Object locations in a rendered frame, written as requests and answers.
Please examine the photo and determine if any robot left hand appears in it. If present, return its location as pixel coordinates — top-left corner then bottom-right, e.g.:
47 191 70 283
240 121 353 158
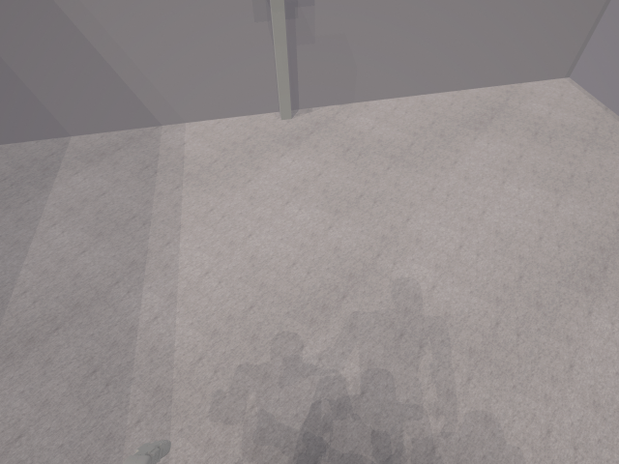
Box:
123 440 171 464

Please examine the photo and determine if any panel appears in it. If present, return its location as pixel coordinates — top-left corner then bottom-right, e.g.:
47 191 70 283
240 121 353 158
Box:
270 0 292 120

